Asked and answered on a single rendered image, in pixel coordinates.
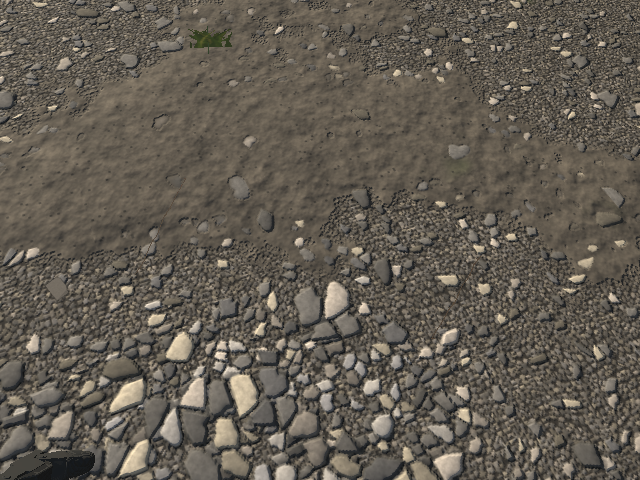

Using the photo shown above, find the left robot hand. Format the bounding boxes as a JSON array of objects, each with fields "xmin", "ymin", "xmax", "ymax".
[{"xmin": 0, "ymin": 450, "xmax": 95, "ymax": 480}]

